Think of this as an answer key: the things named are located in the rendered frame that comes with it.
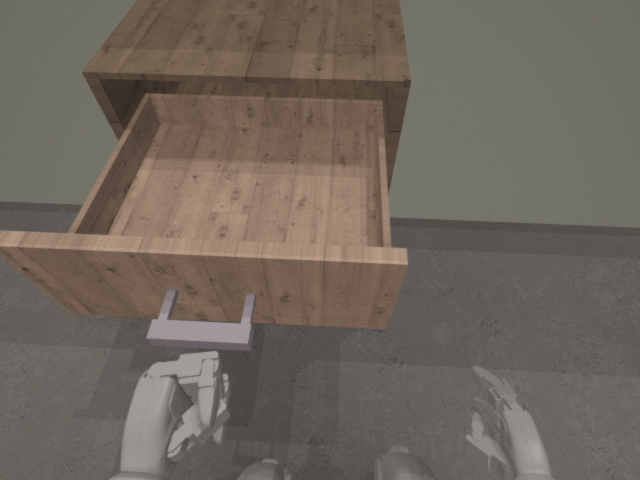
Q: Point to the cabinet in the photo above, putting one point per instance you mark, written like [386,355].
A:
[321,49]

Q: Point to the drawer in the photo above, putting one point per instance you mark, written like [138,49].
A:
[220,196]

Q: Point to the handle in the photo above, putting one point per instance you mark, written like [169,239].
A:
[197,334]

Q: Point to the right robot hand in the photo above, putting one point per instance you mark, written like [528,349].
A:
[513,431]

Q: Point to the robot right thigh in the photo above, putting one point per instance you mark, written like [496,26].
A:
[401,466]

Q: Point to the left robot hand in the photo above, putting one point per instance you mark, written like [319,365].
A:
[192,389]

